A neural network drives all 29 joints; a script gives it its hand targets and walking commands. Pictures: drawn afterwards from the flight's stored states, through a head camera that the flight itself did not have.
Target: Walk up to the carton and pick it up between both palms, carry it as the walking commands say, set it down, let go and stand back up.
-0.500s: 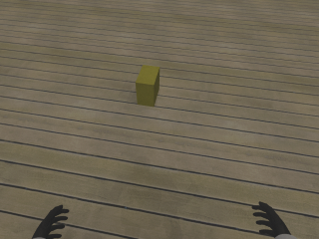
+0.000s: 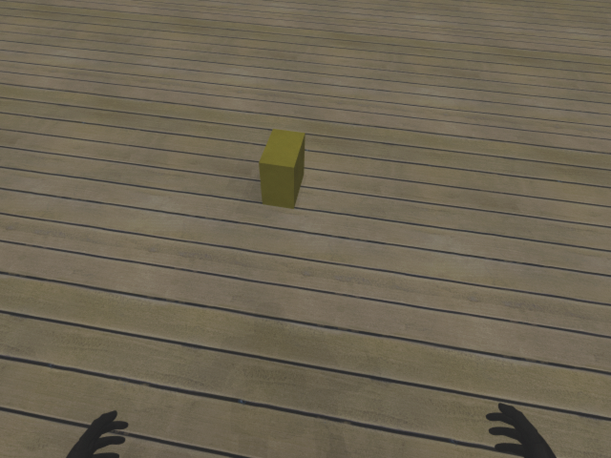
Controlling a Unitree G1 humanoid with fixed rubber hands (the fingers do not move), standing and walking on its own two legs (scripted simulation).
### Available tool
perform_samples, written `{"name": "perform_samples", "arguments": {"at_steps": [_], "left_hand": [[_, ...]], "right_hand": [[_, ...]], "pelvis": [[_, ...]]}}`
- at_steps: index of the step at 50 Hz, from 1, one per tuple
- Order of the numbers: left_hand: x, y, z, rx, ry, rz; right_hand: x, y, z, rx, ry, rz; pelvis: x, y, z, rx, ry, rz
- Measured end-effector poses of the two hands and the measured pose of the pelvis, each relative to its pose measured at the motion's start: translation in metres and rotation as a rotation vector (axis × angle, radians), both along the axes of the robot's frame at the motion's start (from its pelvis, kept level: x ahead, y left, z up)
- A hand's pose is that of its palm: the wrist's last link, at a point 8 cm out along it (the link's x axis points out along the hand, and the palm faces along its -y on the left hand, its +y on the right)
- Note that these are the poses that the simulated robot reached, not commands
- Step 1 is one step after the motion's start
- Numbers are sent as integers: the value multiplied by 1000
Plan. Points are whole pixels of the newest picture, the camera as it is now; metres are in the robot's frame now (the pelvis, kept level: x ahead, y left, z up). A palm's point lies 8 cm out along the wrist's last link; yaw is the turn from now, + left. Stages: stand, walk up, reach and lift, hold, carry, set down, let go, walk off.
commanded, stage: stand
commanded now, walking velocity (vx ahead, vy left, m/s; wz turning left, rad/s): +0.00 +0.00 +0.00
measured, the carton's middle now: (283, 169) +1.38 +0.08 -0.64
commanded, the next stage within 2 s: walk up in 0.68 s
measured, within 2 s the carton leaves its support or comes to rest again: neither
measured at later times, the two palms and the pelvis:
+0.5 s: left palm out of the picture +0.11 +0.30 -0.09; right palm out of the picture +0.11 -0.31 -0.09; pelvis +0.00 +0.00 +0.01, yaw -1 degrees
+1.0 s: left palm out of the picture +0.12 +0.31 -0.08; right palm out of the picture +0.10 -0.32 -0.08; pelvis +0.01 +0.00 +0.01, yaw -2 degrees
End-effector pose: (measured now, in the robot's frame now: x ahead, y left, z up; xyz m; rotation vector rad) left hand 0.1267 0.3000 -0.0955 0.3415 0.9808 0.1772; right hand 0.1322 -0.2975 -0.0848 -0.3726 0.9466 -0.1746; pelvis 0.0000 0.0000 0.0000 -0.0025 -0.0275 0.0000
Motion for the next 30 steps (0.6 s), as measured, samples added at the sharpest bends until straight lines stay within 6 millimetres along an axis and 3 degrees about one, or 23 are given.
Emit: {"name": "perform_samples", "arguments": {"at_steps": [30], "left_hand": [[-15,-2,4,3,109,22]], "right_hand": [[-28,-11,-1,8,122,-64]], "pelvis": [[0,-4,16,2,-16,-12]]}}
